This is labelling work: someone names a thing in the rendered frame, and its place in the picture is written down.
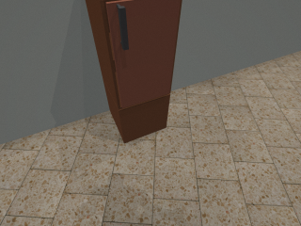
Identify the handle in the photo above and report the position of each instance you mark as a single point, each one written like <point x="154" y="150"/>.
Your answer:
<point x="123" y="27"/>

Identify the cupboard door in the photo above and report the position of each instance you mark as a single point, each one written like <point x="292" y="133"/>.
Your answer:
<point x="144" y="70"/>

